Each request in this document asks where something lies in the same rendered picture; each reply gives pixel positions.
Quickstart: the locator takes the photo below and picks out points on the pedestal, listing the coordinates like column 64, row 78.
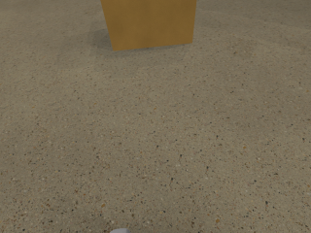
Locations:
column 139, row 24

